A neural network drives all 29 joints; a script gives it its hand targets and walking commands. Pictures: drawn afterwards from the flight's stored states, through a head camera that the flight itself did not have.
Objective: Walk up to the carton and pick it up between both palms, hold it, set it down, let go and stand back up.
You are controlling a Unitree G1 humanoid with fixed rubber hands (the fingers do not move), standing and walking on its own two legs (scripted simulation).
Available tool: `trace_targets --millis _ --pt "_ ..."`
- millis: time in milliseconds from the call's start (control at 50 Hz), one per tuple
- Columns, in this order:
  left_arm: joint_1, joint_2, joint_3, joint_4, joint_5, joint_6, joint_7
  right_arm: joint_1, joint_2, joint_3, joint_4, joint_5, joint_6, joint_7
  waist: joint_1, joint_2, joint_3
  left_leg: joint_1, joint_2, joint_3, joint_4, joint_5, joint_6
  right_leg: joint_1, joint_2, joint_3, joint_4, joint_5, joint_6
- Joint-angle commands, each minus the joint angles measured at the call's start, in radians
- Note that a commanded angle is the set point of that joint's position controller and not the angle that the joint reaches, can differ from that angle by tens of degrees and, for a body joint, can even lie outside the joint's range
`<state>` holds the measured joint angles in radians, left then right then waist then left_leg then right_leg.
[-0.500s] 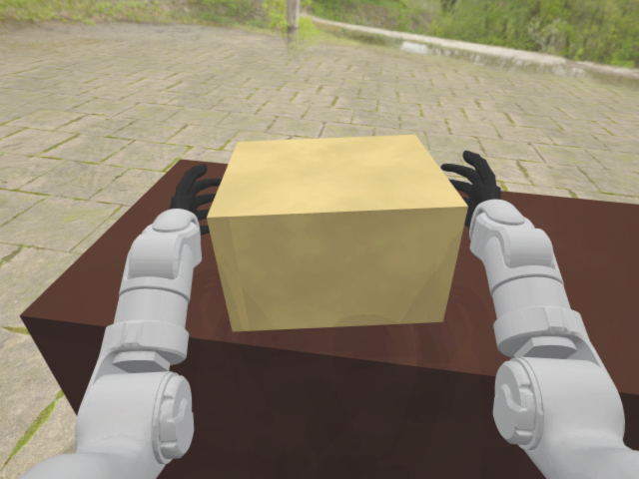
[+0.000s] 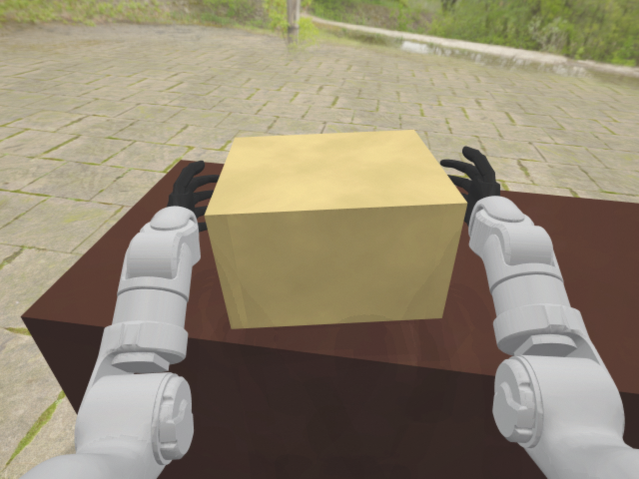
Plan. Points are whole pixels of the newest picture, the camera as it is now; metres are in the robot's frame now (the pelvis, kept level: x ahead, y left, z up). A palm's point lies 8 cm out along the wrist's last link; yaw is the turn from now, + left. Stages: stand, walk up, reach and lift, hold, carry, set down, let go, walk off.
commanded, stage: set down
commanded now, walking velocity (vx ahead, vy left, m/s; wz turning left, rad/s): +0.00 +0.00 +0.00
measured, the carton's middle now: (330, 220) +0.43 +0.02 +0.17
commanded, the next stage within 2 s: none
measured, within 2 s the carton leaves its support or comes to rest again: neither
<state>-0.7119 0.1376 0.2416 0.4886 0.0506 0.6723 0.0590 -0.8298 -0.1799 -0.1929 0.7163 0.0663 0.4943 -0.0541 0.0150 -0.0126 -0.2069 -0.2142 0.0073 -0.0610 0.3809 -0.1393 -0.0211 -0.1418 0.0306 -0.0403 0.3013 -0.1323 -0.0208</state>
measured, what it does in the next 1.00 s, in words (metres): stands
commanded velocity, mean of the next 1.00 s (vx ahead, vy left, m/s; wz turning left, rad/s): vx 0.00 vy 0.00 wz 0.00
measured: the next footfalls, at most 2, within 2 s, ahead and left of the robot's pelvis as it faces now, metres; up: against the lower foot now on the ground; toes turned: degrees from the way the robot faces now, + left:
none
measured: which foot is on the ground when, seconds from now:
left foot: down 0.00-1.00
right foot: down 0.00-1.00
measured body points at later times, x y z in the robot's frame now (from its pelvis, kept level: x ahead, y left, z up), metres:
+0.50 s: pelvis +0.03 -0.01 +0.00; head -0.02 +0.01 +0.45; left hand +0.41 +0.21 +0.17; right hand +0.45 -0.16 +0.24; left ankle +0.04 +0.12 -0.75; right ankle +0.02 -0.11 -0.75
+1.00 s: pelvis +0.04 -0.01 +0.00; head -0.01 -0.01 +0.45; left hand +0.41 +0.21 +0.18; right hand +0.45 -0.17 +0.21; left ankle +0.04 +0.12 -0.75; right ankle +0.02 -0.11 -0.75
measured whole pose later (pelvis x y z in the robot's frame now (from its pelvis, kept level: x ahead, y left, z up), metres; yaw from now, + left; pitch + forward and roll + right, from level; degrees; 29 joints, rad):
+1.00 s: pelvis +0.04 -0.01 +0.00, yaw +0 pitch -1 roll +0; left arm -0.61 0.08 0.34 0.35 0.19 0.57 -0.05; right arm -0.75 -0.14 -0.15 0.67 0.07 0.20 -0.05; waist 0.01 -0.01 -0.11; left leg -0.13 0.01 -0.06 0.33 -0.17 -0.03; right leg -0.08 0.03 -0.04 0.29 -0.19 -0.02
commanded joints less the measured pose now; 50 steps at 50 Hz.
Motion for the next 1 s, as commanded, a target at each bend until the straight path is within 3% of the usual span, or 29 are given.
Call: trace_targets --millis 0,120,220,340,400,520,540,580,660,720,840,900,980 --pt "-0.948 -0.578 -0.337 -0.342 -0.106 -0.083 -0.243 -0.890 0.667 0.326 -0.289 0.239 -0.065 0.130 -0.072 0.055 -0.289 0.051 -0.062 0.068 -0.123 0.031 0.014 0.206 0.004 0.047 -0.028 0.057 0.033" --pt "-0.922 -0.530 -0.196 -0.173 -0.015 -0.118 -0.276 -0.934 0.628 0.206 -0.146 0.120 -0.123 0.157 -0.056 0.023 -0.239 0.037 -0.052 0.078 -0.152 -0.066 0.027 0.188 -0.014 0.028 -0.051 -0.087 0.026" --pt "-0.775 -0.457 -0.055 -0.038 0.119 -0.127 -0.313 -0.833 0.531 0.077 -0.005 0.003 -0.189 0.180 -0.046 -0.001 -0.107 0.027 -0.043 0.084 -0.195 -0.143 0.036 0.225 -0.022 0.003 -0.072 -0.175 0.026" --pt "-0.672 -0.426 -0.087 -0.062 0.147 -0.134 -0.320 -0.747 0.439 0.061 -0.002 -0.021 -0.245 0.179 -0.072 0.041 -0.055 0.036 -0.031 0.083 -0.211 -0.130 0.014 0.273 -0.019 -0.010 -0.073 -0.106 0.041" --pt "-0.667 -0.461 -0.167 -0.175 0.110 -0.164 -0.297 -0.697 0.459 0.125 -0.042 0.010 -0.281 0.176 -0.069 0.079 -0.134 0.133 -0.036 0.088 -0.163 0.054 -0.022 0.269 -0.013 -0.016 -0.064 0.017 0.033" --pt "-0.754 -0.569 -0.420 -0.630 -0.033 -0.267 -0.198 -0.562 0.531 0.334 -0.183 0.113 -0.367 0.163 -0.065 0.159 -0.440 0.516 -0.020 0.062 0.043 0.795 -0.121 0.192 0.047 -0.045 -0.019 0.349 0.026" --pt "-0.789 -0.577 -0.455 -0.710 -0.061 -0.282 -0.182 -0.560 0.547 0.367 -0.216 0.129 -0.377 0.161 -0.068 0.164 -0.479 0.548 -0.018 0.058 0.068 0.870 -0.130 0.190 0.051 -0.045 -0.008 0.402 0.029" --pt "-0.791 -0.578 -0.487 -0.762 -0.086 -0.292 -0.166 -0.577 0.561 0.404 -0.277 0.146 -0.389 0.151 -0.074 0.144 -0.517 0.542 -0.025 0.056 0.089 0.909 -0.130 0.218 0.049 -0.037 0.009 0.505 0.033" --pt "-0.684 -0.561 -0.467 -0.711 -0.087 -0.277 -0.181 -0.576 0.569 0.440 -0.390 0.162 -0.387 0.123 -0.083 0.044 -0.476 0.357 -0.057 0.066 0.051 0.725 -0.093 0.390 0.015 -0.005 0.044 0.700 0.060" --pt "-0.628 -0.536 -0.397 -0.581 -0.063 -0.262 -0.212 -0.600 0.581 0.448 -0.413 0.148 -0.368 0.109 -0.071 -0.037 -0.389 0.194 -0.072 0.077 -0.020 0.492 -0.047 0.486 -0.020 0.017 0.054 0.711 0.087" --pt "-0.568 -0.485 -0.201 -0.317 0.039 -0.229 -0.270 -0.604 0.549 0.362 -0.231 0.071 -0.327 0.123 -0.036 -0.112 -0.180 0.097 -0.059 0.093 -0.125 0.231 0.008 0.450 -0.058 0.018 0.028 0.545 0.111" --pt "-0.595 -0.468 -0.138 -0.235 0.079 -0.226 -0.286 -0.615 0.519 0.284 -0.140 0.025 -0.320 0.141 -0.031 -0.118 -0.114 0.087 -0.047 0.104 -0.153 0.155 0.020 0.383 -0.055 0.008 0.003 0.361 0.105" --pt "-0.634 -0.479 -0.133 -0.204 0.097 -0.245 -0.271 -0.620 0.496 0.214 -0.077 -0.010 -0.342 0.168 -0.030 -0.050 -0.123 0.123 -0.036 0.111 -0.153 0.165 0.003 0.311 -0.030 -0.016 -0.016 0.215 0.080"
